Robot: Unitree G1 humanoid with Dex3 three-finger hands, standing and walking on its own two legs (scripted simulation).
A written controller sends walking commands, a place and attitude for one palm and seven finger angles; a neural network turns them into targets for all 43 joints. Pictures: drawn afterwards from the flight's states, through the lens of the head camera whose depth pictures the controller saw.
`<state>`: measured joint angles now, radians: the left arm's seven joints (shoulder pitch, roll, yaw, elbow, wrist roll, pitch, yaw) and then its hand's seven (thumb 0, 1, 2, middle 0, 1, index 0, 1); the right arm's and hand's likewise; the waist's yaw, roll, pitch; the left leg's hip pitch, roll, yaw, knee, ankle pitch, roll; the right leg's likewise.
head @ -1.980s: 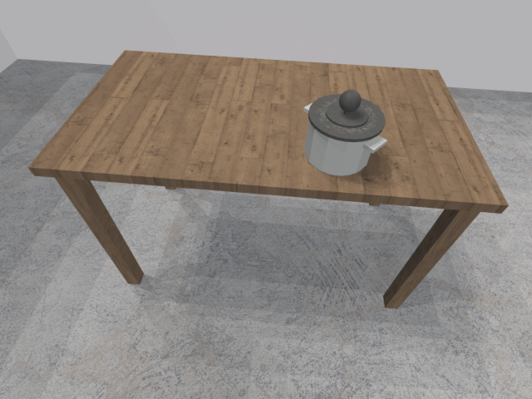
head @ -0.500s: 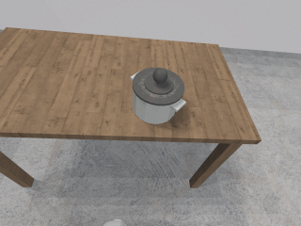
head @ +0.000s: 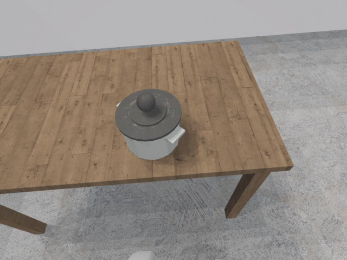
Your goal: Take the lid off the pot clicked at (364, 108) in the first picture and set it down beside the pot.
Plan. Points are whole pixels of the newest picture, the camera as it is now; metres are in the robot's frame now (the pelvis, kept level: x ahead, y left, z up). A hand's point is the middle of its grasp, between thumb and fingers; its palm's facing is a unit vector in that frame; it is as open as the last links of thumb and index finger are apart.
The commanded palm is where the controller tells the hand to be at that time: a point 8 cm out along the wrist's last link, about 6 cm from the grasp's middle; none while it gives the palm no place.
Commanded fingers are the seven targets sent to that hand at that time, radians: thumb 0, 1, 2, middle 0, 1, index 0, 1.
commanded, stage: come to a stop and stand still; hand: left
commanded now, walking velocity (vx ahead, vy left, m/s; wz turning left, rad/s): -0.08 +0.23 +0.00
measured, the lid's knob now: (146, 102) +0.46 +0.09 +0.09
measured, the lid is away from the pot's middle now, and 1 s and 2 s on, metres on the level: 0.00 0.00 0.00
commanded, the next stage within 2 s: look again from close up in 0.98 s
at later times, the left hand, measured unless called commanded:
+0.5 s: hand out of the picture -0.02 +0.27 -0.17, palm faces +0.11 -0.97 -0.22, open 7.4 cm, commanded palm none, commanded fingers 0.00 0.90 0.90 -0.20 -0.30 -0.20 -0.30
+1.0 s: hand out of the picture -0.08 +0.23 -0.16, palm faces +0.02 -0.99 -0.15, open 7.4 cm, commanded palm none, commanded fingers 0.00 0.90 0.90 -0.20 -0.30 -0.20 -0.30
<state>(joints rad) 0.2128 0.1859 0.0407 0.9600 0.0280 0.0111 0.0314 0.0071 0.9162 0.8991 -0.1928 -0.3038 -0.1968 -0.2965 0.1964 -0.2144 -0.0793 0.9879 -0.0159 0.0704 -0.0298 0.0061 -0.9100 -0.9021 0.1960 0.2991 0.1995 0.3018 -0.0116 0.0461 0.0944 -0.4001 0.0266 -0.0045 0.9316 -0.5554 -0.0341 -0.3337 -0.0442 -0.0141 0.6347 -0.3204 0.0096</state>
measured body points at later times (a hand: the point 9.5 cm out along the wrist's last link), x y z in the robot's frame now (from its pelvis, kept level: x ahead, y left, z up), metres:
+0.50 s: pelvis -0.04 +0.06 +0.01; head -0.04 +0.09 +0.46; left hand -0.03 +0.32 -0.15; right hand +0.03 -0.16 -0.12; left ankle -0.04 +0.15 -0.73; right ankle -0.05 -0.08 -0.67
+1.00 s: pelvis -0.06 +0.08 +0.02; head -0.06 +0.08 +0.47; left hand -0.08 +0.28 -0.15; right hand -0.09 -0.13 -0.14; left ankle -0.04 +0.15 -0.73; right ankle -0.10 -0.04 -0.73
